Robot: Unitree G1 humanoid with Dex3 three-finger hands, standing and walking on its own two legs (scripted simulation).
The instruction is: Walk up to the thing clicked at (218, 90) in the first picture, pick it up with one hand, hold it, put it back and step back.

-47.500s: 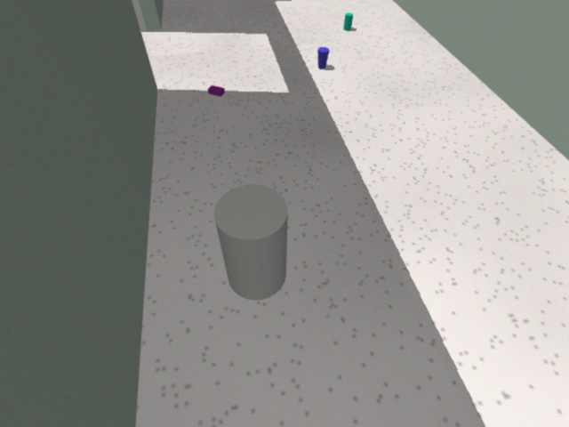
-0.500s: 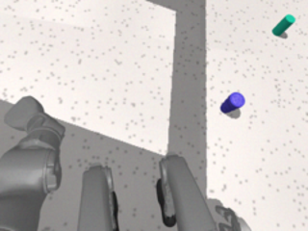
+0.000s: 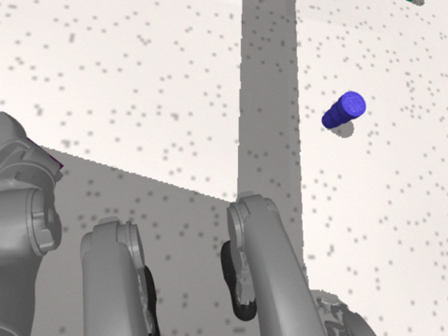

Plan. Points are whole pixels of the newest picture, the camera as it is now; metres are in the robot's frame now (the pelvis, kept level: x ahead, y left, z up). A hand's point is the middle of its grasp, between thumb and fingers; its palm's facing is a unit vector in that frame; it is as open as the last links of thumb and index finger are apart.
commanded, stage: crouch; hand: left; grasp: from above
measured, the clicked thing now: (30, 159) +0.46 +0.29 -0.18
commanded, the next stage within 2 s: lower in 0.54 s
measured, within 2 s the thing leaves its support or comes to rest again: rests again in 1.82 s
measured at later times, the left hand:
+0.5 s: hand (35, 159) +0.47 +0.29 -0.21, palm faces -0.28 -0.33 -0.90, open 11.5 cm
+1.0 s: hand (48, 162) +0.48 +0.29 -0.27, palm faces -0.29 -0.34 -0.89, open 11.6 cm
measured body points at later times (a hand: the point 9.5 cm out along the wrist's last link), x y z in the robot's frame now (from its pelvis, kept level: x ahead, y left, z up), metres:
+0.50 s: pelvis +0.00 +0.00 -0.06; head +0.25 +0.03 +0.32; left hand +0.48 +0.31 -0.16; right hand +0.01 -0.26 -0.17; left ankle +0.08 +0.13 -0.35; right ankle +0.10 -0.13 -0.35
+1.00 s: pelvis +0.00 +0.00 -0.08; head +0.28 +0.05 +0.28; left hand +0.49 +0.30 -0.22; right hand +0.00 -0.26 -0.16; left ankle +0.08 +0.13 -0.35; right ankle +0.10 -0.13 -0.35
